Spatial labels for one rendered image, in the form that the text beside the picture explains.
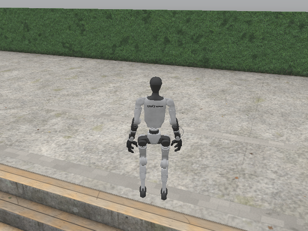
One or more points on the stairs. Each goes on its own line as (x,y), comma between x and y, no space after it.
(25,208)

